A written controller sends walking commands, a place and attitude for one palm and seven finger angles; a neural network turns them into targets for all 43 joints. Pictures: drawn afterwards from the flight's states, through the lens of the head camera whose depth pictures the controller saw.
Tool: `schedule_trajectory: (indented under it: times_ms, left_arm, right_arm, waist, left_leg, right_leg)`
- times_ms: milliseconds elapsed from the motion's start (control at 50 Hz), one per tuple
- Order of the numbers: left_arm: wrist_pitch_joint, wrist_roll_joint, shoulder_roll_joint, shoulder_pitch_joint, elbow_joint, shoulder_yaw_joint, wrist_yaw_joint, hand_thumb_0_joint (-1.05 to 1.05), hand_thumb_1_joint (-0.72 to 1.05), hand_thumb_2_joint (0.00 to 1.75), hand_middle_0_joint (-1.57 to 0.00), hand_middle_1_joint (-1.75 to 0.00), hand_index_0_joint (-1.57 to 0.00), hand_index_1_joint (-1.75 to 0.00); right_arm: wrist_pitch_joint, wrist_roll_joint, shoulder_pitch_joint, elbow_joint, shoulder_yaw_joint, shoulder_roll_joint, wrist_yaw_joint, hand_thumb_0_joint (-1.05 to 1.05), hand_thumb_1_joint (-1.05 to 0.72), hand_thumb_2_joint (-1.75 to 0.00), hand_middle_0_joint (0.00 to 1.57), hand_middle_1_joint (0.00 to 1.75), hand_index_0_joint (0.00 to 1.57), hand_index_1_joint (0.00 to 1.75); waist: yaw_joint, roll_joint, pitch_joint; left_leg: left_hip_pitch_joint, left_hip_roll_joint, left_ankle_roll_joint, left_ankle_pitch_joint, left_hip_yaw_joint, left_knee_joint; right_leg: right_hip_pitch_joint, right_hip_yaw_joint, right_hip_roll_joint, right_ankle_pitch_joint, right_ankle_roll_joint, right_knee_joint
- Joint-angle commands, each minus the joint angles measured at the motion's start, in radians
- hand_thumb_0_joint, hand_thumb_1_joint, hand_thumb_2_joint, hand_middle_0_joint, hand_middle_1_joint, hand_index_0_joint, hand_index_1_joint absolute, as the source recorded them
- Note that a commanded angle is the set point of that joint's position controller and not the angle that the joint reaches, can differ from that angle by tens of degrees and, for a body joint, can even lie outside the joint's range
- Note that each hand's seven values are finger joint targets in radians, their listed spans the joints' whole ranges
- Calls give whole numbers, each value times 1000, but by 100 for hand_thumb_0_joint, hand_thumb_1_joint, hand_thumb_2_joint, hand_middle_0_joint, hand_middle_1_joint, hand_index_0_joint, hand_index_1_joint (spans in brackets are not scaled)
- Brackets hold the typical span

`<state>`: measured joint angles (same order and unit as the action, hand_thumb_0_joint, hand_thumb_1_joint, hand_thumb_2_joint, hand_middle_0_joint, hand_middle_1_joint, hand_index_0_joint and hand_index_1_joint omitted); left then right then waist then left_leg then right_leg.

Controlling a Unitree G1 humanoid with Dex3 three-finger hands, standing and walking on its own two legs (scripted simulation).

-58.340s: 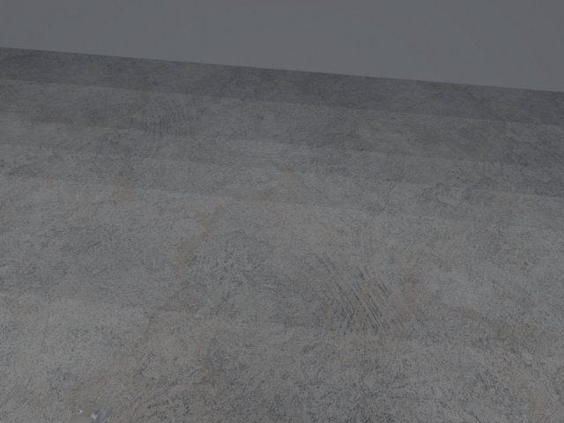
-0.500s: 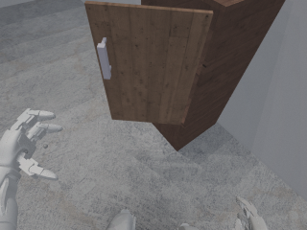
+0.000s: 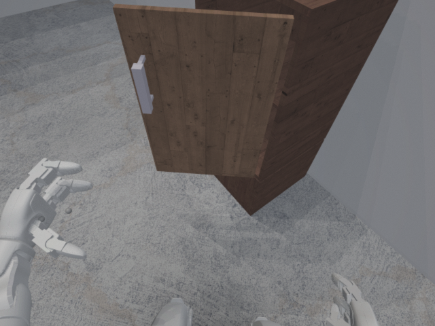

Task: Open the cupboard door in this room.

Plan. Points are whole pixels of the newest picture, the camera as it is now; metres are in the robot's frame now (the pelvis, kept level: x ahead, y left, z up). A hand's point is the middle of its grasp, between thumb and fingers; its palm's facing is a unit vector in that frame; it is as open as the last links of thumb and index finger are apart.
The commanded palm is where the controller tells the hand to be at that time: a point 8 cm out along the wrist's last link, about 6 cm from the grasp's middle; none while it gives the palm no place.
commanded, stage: move the hooked fingers beside the handle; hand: left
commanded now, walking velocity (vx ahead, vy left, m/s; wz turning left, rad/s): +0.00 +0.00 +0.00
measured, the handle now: (145, 85) +0.64 +0.23 +0.05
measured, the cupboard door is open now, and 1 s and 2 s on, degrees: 49 49 49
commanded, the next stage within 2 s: none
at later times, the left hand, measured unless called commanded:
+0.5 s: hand (82, 167) +0.37 +0.28 +0.06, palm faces +0.00 -1.00 -0.01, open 13.9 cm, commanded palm +0.36 +0.33 +0.06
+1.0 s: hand (101, 130) +0.47 +0.28 +0.06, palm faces -0.01 -1.00 -0.02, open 14.0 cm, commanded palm +0.46 +0.32 +0.06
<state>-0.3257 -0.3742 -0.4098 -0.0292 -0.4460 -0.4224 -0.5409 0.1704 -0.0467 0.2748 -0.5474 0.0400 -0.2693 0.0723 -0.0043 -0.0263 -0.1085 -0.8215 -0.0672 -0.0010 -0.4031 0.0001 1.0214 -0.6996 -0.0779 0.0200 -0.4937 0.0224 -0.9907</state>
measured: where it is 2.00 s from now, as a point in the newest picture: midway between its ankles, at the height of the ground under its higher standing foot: outside the picture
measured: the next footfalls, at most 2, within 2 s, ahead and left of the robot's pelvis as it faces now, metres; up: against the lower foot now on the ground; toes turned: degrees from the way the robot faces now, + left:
none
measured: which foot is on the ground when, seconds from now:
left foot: down 0.00-1.00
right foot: down 0.00-1.00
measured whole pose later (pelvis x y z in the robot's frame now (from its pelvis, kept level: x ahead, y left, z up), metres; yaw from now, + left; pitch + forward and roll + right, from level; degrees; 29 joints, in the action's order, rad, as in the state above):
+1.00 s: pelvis +0.00 +0.02 -0.02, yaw -2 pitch +20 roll -4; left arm -0.38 -0.16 -0.66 -0.80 -1.14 -0.50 -0.49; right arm 0.01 -0.02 0.35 -0.62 0.04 -0.28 0.05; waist -0.12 -0.01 -0.11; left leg -1.07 -0.09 0.02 -0.43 -0.01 1.14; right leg -0.94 -0.06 0.03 -0.50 0.00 -1.09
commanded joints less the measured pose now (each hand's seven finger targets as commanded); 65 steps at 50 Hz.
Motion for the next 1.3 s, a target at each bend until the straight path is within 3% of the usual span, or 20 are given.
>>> schedule_trajectory:
  times_ms: [0,60,100,200,280,420,480,520,560,620,740,800,860,940,1040,1060,1100,1140,1180,1280]
  left_arm:
    - [-62,-28,-253,-214,202,-79,-1,0,-50,30,-30,-120,-30,-120]
    - [-67,-19,-290,-310,138,-102,5,0,-50,30,-30,-120,-30,-120]
    - [-76,-7,-275,-412,108,-70,2,0,-50,30,-30,-120,-30,-120]
    - [-68,23,-295,-519,50,-50,-7,0,-50,30,-30,-120,-30,-120]
    - [-49,30,-365,-552,-51,-109,4,0,-50,30,-30,-120,-30,-120]
    - [-65,64,-413,-650,-169,-128,7,0,-50,30,-30,-120,-30,-120]
    - [-87,71,-373,-743,-171,-76,0,0,-50,30,-30,-120,-30,-120]
    - [-86,77,-367,-754,-209,-70,4,0,-50,30,-30,-120,-30,-120]
    - [-88,84,-423,-813,-259,-108,8,0,-50,30,-30,-120,-30,-120]
    - [-100,109,-444,-882,-282,-107,17,0,-50,30,-30,-120,-30,-120]
    - [-123,137,-468,-1009,-365,-104,39,0,-50,30,-30,-120,-30,-120]
    - [-111,165,-505,-1069,-463,-105,43,0,-50,30,-30,-120,-30,-120]
    - [-115,181,-555,-1114,-486,-125,46,0,-50,30,-30,-120,-30,-120]
    - [-125,184,-539,-1157,-485,-107,45,0,-50,30,-30,-120,-30,-120]
    - [-89,207,-630,-1221,-584,-142,49,0,-50,30,-30,-120,-30,-120]
    - [-90,221,-668,-1249,-579,-151,52,0,-50,30,-30,-120,-30,-120]
    - [-100,236,-651,-1288,-549,-127,57,0,-50,30,-30,-120,-30,-120]
    - [-110,229,-644,-1323,-547,-124,59,0,-50,30,-30,-120,-30,-120]
    - [-93,238,-685,-1345,-601,-137,58,0,-50,30,-30,-120,-30,-120]
    - [-53,273,-738,-1401,-639,-134,66,0,-50,30,-30,-120,-30,-120]
  right_arm:
    - [49,0,-7,137,-66,-153,13,0,-90,-90,20,30,20,30]
    - [46,4,0,113,-64,-158,21,0,-90,-90,20,30,20,30]
    - [46,2,-1,99,-62,-157,27,0,-90,-90,20,30,20,30]
    - [39,2,15,84,-64,-161,30,0,-90,-90,20,30,20,30]
    - [16,6,33,78,-64,-171,25,0,-90,-90,20,30,20,30]
    - [-22,9,72,74,-69,-177,10,0,-90,-90,20,30,20,30]
    - [-30,9,88,60,-74,-180,5,0,-90,-90,20,30,20,30]
    - [-39,9,101,52,-78,-185,4,0,-90,-90,20,30,20,30]
    - [-50,11,117,34,-79,-194,8,0,-90,-90,20,30,20,30]
    - [-63,15,132,22,-80,-194,5,0,-90,-90,20,30,20,30]
    - [-91,22,160,7,-76,-198,1,0,-90,-90,20,30,20,30]
    - [-110,23,178,-7,-72,-204,1,0,-90,-90,20,30,20,30]
    - [-125,28,193,-8,-70,-211,1,0,-90,-90,20,30,20,30]
    - [-144,32,212,-11,-71,-210,-5,0,-90,-90,20,30,20,30]
    - [-169,29,229,-13,-59,-221,1,0,-90,-90,20,30,20,30]
    - [-173,29,233,-17,-59,-225,3,0,-90,-90,20,30,20,30]
    - [-177,35,244,-23,-60,-222,1,0,-90,-90,20,30,20,30]
    - [-181,40,254,-29,-59,-223,0,0,-90,-90,20,30,20,30]
    - [-190,36,260,-36,-53,-231,2,0,-90,-90,20,30,20,30]
    - [-203,40,281,-32,-39,-235,3,0,-90,-90,20,30,20,30]
  waist:
    - [-11,-48,-251]
    - [-25,-34,-222]
    - [-38,-63,-216]
    - [-35,-112,-285]
    - [-24,-57,-294]
    - [-27,-85,-319]
    - [-47,-124,-348]
    - [-55,-96,-346]
    - [-63,-61,-354]
    - [-61,-117,-379]
    - [-84,-130,-393]
    - [-105,-98,-380]
    - [-103,-133,-419]
    - [-115,-171,-461]
    - [-142,-99,-413]
    - [-144,-137,-431]
    - [-150,-199,-471]
    - [-163,-212,-488]
    - [-177,-187,-475]
    - [-188,-225,-484]
  left_leg:
    - [239,56,36,153,21,-132]
    - [204,50,33,121,22,-115]
    - [205,49,33,90,26,-114]
    - [255,46,33,123,35,-114]
    - [208,45,34,134,29,-106]
    - [192,42,32,166,26,-91]
    - [247,36,29,172,41,-89]
    - [254,34,31,168,47,-92]
    - [221,31,35,161,46,-78]
    - [251,31,30,189,54,-75]
    - [268,24,31,198,66,-60]
    - [212,22,36,178,61,-42]
    - [232,17,32,208,68,-29]
    - [283,13,29,267,76,-13]
    - [157,14,43,214,62,10]
    - [168,9,41,220,65,15]
    - [229,6,35,258,75,22]
    - [261,2,33,291,88,32]
    - [221,-2,36,270,88,41]
    - [210,-4,37,294,94,56]
  right_leg:
    - [32,69,24,194,-7,171]
    - [2,76,25,155,-6,167]
    - [-28,79,20,115,-5,166]
    - [-41,64,22,151,3,143]
    - [-11,69,22,170,0,141]
    - [-27,61,29,205,4,112]
    - [-90,48,32,194,7,102]
    - [-109,42,33,182,7,105]
    - [-110,46,32,183,3,97]
    - [-129,42,30,193,8,86]
    - [-184,36,38,180,11,72]
    - [-188,43,37,178,2,71]
    - [-206,40,40,191,5,54]
    - [-238,35,44,218,7,42]
    - [-218,45,48,210,-3,46]
    - [-234,47,45,208,-4,41]
    - [-272,41,46,216,-1,32]
    - [-303,35,49,223,3,24]
    - [-303,38,49,217,-4,27]
    - [-324,31,50,225,-4,19]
